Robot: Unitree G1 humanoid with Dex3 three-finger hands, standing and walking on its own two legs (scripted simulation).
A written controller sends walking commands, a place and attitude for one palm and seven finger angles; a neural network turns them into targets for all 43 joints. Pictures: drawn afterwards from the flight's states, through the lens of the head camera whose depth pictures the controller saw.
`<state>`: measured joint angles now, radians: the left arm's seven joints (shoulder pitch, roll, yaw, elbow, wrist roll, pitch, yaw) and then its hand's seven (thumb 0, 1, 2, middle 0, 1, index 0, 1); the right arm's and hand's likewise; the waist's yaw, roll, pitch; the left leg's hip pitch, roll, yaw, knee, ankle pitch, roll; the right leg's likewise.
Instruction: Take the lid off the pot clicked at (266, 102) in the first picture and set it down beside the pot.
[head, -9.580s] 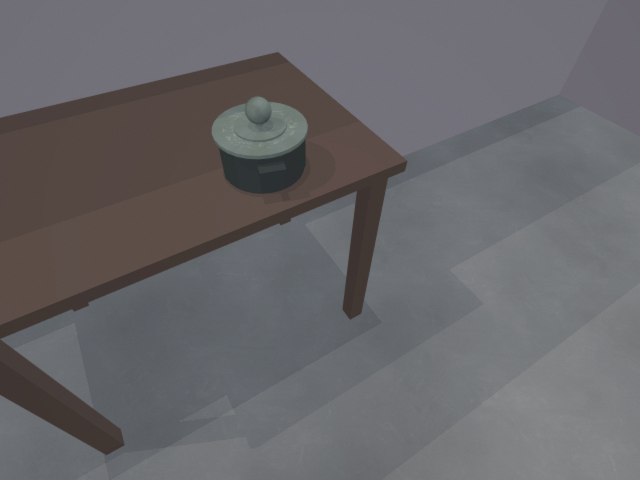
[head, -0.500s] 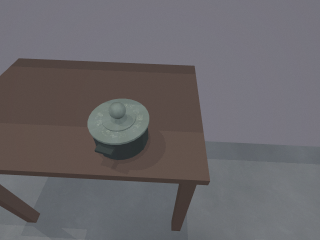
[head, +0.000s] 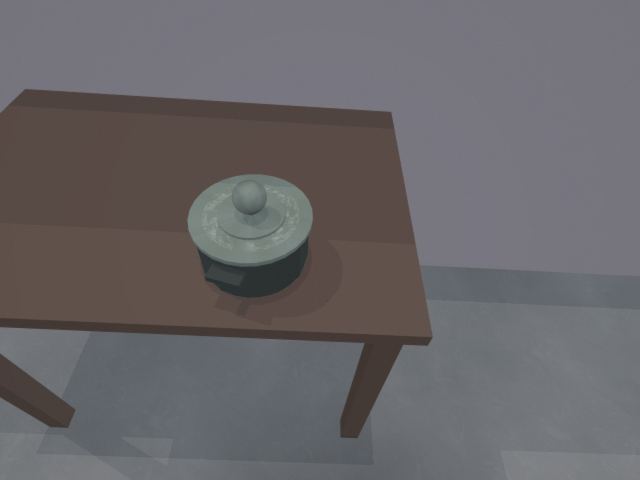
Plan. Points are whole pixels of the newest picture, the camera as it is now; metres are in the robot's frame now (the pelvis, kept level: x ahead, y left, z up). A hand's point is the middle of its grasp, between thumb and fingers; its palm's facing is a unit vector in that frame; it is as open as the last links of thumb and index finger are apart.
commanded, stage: look again from close up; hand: left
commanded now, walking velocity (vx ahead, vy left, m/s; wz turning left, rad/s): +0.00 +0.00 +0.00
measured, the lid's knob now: (249, 197) +0.48 +0.14 +0.07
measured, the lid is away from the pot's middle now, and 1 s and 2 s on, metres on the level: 0.00 0.00 0.00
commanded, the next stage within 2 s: lift the closed hand beside the body in 0.30 s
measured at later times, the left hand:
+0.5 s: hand out of the picture +0.08 +0.18 -0.13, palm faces +0.14 -0.96 -0.25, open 7.2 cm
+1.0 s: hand out of the picture +0.11 +0.19 -0.04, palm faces +0.27 -0.92 -0.29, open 3.1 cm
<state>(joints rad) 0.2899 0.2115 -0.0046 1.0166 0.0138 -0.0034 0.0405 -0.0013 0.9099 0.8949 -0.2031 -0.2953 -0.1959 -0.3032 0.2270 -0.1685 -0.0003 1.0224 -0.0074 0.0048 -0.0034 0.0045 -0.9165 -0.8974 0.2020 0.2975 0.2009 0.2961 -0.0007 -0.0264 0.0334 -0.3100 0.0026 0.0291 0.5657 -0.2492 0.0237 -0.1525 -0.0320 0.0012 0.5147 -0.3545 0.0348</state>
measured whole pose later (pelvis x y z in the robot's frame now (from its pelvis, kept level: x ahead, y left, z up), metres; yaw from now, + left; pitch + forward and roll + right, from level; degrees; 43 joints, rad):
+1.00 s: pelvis -0.01 -0.03 +0.00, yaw +3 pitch -2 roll -1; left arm 0.56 0.24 0.08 0.05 -0.03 0.02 0.07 0.01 0.90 0.89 -1.12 -1.30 -1.11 -1.31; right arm 0.15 -0.22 0.04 0.57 0.00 -0.08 -0.09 0.01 -0.90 -0.90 0.20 0.30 0.20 0.30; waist 0.06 0.01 0.01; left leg -0.29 0.02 -0.04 0.53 -0.21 -0.02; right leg -0.12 0.00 -0.06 0.48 -0.34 -0.01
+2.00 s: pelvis +0.01 -0.03 +0.01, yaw +1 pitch -4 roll +0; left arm 0.58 0.31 0.19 -0.37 -0.05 -0.05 0.08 0.01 0.90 0.89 -1.30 -1.49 -1.29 -1.50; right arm 0.17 -0.20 0.04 0.61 -0.01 -0.08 -0.06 0.01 -0.90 -0.90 0.20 0.30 0.20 0.30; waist 0.07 0.04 0.04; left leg -0.16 0.02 0.01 0.44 -0.21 -0.01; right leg 0.01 -0.01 -0.02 0.38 -0.31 0.00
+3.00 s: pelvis -0.05 +0.00 +0.01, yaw +2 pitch -4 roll -1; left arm -0.09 0.64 -0.03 -0.12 0.76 0.08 -0.29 0.00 -0.26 1.39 -0.85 -0.14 -0.84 -0.14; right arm 0.06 -0.26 0.04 0.63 0.03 0.10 -0.01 0.01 -0.90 -0.90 0.20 0.30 0.20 0.30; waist 0.07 0.12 0.06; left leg -0.24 -0.01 -0.01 0.40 -0.08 0.02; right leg -0.10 -0.03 -0.04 0.41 -0.23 0.03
